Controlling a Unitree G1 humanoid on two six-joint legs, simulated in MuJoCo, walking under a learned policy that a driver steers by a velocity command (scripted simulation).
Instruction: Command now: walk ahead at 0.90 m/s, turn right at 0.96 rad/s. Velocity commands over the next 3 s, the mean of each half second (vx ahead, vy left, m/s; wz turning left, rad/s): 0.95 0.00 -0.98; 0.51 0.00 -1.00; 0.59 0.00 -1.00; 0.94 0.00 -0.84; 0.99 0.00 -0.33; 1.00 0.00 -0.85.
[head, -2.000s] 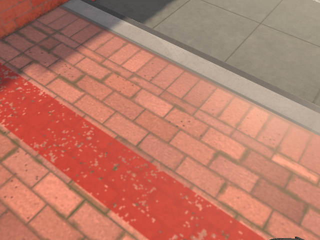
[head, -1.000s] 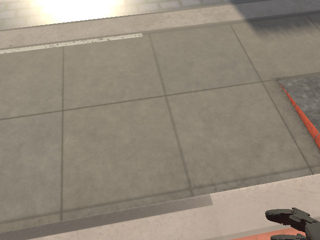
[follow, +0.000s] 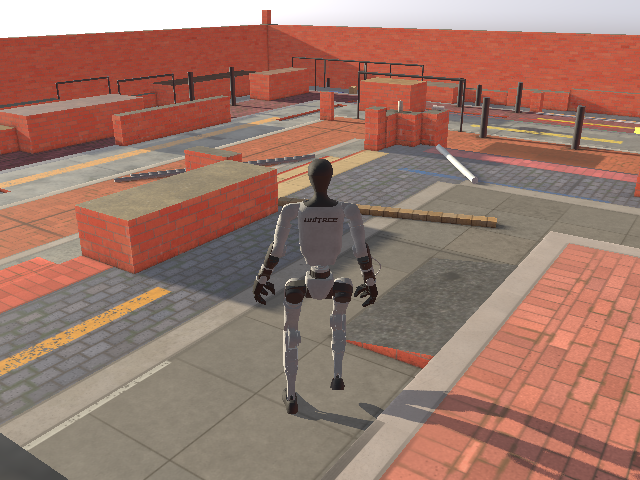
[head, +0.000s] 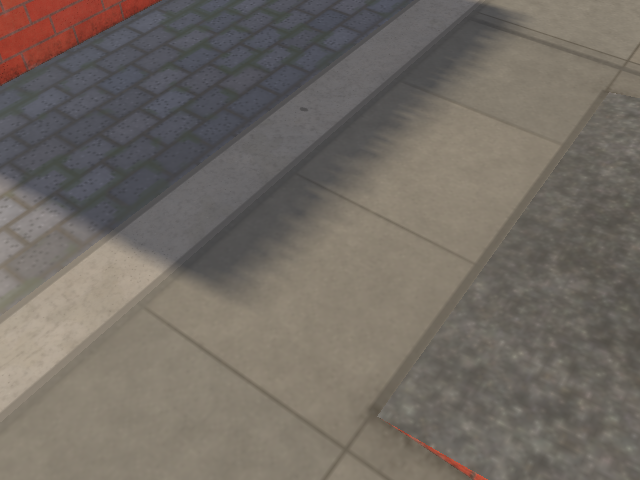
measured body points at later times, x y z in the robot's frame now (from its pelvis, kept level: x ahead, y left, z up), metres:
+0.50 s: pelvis +0.46 -0.06 +0.01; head +0.49 -0.08 +0.46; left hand +0.56 +0.21 -0.11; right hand +0.57 -0.37 -0.05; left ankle +0.71 +0.05 -0.65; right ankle +0.33 -0.03 -0.72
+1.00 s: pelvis +0.77 -0.20 +0.00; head +0.77 -0.27 +0.45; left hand +1.14 -0.21 -0.04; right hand +0.60 -0.47 -0.12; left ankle +0.81 -0.04 -0.69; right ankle +0.80 -0.34 -0.70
